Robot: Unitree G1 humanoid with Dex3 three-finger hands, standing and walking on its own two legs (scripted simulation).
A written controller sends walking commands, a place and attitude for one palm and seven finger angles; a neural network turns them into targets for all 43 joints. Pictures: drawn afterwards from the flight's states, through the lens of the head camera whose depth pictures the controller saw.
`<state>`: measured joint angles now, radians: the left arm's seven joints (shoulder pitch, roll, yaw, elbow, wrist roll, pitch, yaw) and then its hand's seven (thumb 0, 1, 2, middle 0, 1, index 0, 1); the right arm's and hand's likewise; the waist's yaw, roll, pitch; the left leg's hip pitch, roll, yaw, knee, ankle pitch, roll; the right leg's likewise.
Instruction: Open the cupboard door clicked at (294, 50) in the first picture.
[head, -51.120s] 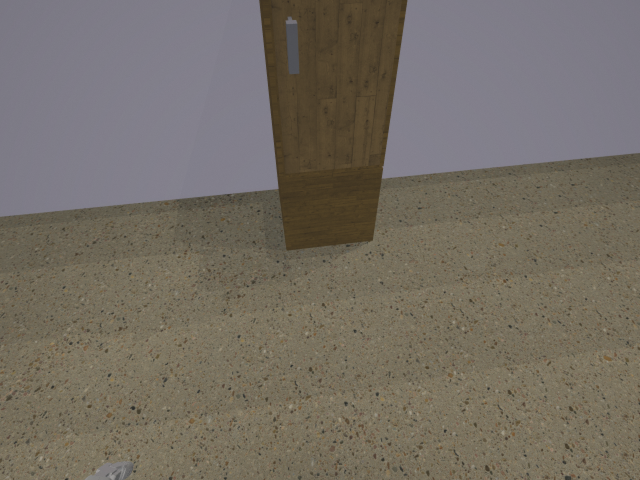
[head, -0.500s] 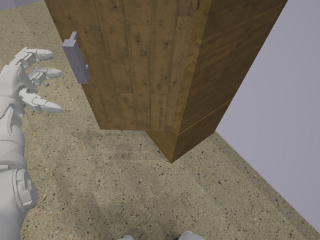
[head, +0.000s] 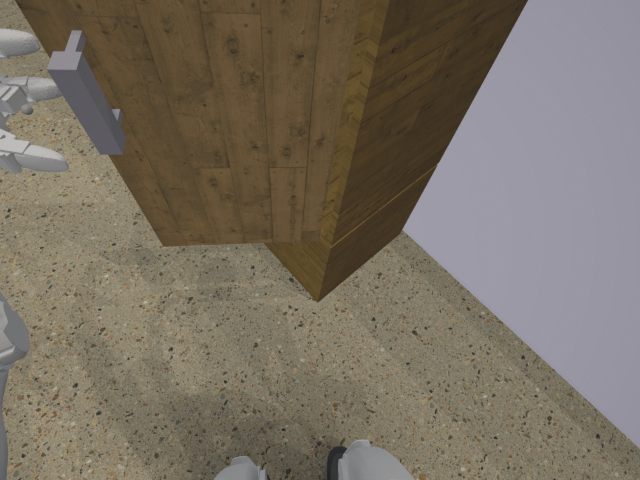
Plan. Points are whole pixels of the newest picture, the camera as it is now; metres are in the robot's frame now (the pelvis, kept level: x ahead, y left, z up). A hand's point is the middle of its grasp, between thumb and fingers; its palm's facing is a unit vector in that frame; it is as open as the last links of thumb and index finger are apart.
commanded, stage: move the hooked fingers beside the handle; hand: left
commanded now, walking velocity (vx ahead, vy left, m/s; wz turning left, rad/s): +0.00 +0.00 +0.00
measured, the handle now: (95, 95) +0.55 +0.22 +0.12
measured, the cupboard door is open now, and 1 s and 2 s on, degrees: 53 53 53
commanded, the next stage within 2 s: slide the fingers in behind the handle in 0.72 s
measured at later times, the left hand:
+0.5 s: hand (19, 127) +0.49 +0.29 +0.12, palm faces -0.03 -1.00 +0.00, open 14.0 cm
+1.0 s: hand (31, 129) +0.49 +0.27 +0.12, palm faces -0.03 -1.00 +0.00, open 14.0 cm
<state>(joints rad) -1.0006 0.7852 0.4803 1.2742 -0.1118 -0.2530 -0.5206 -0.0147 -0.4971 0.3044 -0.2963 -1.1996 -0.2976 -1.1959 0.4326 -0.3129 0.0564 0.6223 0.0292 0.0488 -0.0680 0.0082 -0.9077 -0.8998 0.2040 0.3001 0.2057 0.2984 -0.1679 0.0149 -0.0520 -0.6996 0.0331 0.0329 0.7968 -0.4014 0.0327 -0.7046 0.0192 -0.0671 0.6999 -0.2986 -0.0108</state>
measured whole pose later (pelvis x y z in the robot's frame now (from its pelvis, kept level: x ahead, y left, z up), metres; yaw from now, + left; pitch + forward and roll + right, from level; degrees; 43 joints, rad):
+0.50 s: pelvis +0.01 +0.01 +0.00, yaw +0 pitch +18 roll -3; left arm -0.94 0.74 0.47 1.22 -0.14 -0.25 -0.54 -0.01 -0.50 0.30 -0.30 -1.20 -0.30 -1.20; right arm 0.40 -0.30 0.06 0.59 0.03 0.08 -0.05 0.01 -0.91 -0.90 0.20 0.30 0.21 0.30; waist -0.14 0.01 -0.07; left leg -0.71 0.03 0.03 0.83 -0.43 0.04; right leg -0.70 0.02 -0.07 0.71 -0.32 0.00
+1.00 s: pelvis +0.00 +0.01 +0.00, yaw +0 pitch +17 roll -3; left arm -0.94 0.72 0.45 1.22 -0.15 -0.25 -0.51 -0.01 -0.50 0.30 -0.30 -1.20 -0.30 -1.20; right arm 0.42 -0.30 0.06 0.60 0.03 0.09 -0.05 0.01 -0.91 -0.90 0.20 0.30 0.21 0.30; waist -0.15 0.02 -0.07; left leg -0.71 0.03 0.02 0.84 -0.43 0.04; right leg -0.70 0.02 -0.07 0.72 -0.32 0.00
